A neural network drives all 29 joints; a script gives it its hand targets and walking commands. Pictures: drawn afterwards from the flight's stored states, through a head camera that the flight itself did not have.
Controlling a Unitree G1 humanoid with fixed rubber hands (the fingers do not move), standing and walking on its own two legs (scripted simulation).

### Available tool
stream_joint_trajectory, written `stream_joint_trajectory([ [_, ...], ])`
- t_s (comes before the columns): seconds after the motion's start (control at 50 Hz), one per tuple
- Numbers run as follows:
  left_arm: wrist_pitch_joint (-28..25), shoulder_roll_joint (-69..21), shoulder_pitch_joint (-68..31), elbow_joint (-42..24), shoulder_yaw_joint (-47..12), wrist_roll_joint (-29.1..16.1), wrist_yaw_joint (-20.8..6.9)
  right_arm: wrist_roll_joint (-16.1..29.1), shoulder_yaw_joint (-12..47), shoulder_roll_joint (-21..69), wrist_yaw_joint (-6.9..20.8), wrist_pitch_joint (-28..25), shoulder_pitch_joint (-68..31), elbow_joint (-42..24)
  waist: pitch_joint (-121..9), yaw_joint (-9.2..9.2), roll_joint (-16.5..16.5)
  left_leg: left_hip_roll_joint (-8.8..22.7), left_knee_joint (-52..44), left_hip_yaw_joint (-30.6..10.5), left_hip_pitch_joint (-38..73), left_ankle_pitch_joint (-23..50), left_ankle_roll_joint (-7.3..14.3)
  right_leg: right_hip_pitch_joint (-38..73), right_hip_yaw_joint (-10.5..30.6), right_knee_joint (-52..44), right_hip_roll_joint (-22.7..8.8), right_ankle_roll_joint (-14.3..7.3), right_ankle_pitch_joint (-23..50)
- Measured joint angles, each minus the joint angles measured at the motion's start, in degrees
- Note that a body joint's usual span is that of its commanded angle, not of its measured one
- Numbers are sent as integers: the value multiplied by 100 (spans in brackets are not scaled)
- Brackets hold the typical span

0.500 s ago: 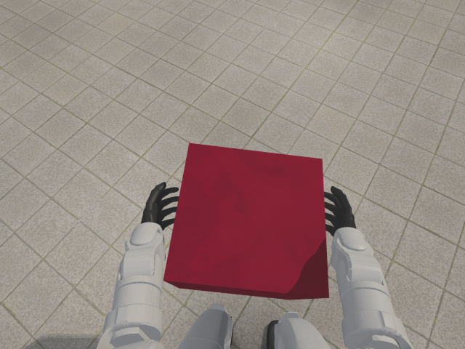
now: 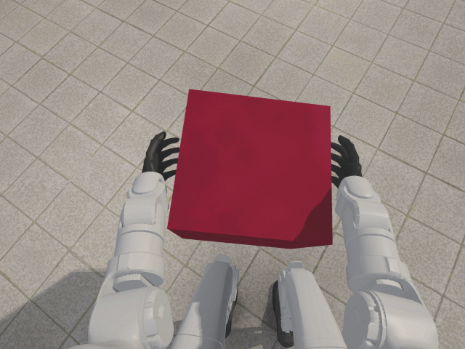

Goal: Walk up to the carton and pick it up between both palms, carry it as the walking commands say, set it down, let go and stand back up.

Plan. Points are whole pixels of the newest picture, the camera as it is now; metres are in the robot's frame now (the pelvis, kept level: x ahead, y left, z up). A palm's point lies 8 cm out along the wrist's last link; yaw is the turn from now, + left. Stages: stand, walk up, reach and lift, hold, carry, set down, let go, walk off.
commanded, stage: set down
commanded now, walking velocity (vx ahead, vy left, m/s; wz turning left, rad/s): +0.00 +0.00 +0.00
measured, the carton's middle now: (247, 180) +0.41 +0.04 -0.13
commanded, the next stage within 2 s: none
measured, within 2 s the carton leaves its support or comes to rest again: neither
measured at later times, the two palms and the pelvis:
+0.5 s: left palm (166, 176) +0.41 +0.21 -0.13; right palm (328, 183) +0.41 -0.13 -0.15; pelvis -0.01 +0.00 -0.07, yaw -1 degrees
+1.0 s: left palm (177, 178) +0.44 +0.21 -0.23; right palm (318, 187) +0.43 -0.13 -0.23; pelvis -0.03 +0.01 -0.14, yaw -2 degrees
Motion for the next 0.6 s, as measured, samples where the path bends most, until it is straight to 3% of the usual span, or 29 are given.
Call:
stream_joint_trajectory([
  [0.38, -311, 530, -489, 419, -287, -394, -16, 492, 409, -95, -434, -121, -327, 3, -374, 0, -37, -43, 1240, -75, -1676, -348, -97, -1674, -74, 1220, 135, -13, -335],
  [0.6, -451, 732, -846, 671, -480, -546, 61, 563, 426, -206, -508, -277, -637, 209, -277, -24, -22, -103, 1858, -87, -2395, -500, -72, -2357, -87, 1793, 180, 63, -494],
])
